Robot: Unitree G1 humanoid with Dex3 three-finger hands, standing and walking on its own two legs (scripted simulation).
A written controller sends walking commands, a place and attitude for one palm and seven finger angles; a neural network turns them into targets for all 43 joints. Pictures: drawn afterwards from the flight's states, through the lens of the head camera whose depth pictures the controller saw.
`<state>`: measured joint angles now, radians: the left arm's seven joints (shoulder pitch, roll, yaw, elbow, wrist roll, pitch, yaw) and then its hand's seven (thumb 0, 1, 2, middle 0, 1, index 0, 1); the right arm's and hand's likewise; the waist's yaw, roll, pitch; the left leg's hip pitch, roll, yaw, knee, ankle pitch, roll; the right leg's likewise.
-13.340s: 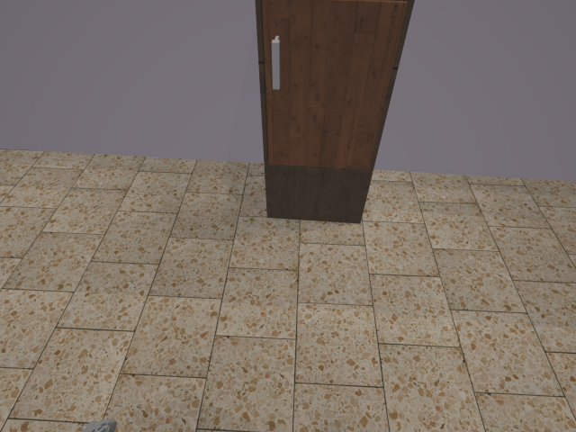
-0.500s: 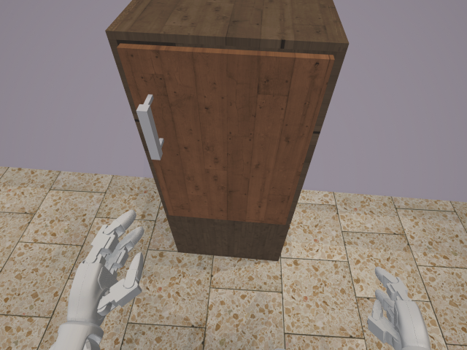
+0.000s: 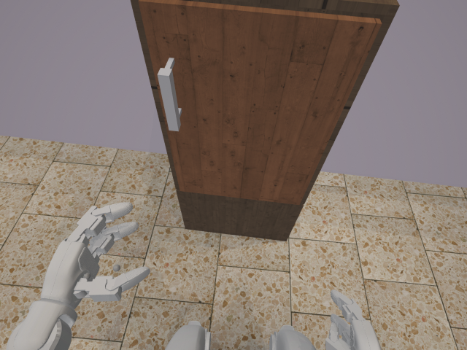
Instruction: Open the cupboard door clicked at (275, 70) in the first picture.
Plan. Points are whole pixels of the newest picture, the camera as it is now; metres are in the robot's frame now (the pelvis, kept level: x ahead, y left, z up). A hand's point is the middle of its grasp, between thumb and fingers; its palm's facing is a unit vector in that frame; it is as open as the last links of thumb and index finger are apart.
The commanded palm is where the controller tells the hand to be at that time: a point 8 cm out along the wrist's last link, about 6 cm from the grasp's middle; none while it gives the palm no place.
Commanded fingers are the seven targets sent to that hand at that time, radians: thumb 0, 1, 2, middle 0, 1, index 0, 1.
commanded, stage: raise the hand with hooked fingers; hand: left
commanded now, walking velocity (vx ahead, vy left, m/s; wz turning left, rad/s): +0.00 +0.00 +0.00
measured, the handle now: (172, 96) +0.58 +0.17 +0.08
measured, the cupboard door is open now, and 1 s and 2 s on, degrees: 0 0 0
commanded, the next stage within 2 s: move the hooked fingers beside the handle in 1.30 s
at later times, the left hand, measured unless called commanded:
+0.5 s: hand (84, 230) +0.27 +0.24 +0.08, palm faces -0.01 -1.00 -0.06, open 13.6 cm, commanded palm +0.25 +0.29 +0.09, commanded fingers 0.00 -0.50 0.30 -0.30 -1.20 -0.30 -1.20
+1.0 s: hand (79, 196) +0.31 +0.25 +0.10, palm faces -0.05 -1.00 -0.03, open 14.0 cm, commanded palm +0.29 +0.30 +0.11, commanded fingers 0.00 -0.50 0.30 -0.30 -1.20 -0.30 -1.20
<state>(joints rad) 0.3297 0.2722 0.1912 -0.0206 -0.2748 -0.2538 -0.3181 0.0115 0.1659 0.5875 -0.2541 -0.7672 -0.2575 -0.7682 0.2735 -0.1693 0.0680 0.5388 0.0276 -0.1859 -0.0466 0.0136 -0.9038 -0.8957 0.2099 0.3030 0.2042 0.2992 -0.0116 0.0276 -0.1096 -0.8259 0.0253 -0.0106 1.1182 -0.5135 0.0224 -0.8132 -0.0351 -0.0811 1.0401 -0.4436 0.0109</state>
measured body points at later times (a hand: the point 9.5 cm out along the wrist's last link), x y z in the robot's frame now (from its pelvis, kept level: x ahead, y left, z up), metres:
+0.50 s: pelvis +0.02 +0.00 +0.02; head +0.07 +0.01 +0.47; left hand +0.27 +0.29 +0.09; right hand +0.20 -0.24 -0.04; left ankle +0.02 +0.10 -0.66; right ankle +0.04 -0.14 -0.66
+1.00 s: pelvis +0.02 -0.02 +0.03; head +0.08 -0.01 +0.48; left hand +0.31 +0.31 +0.11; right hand +0.16 -0.28 -0.05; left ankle +0.02 +0.10 -0.66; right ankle +0.04 -0.14 -0.66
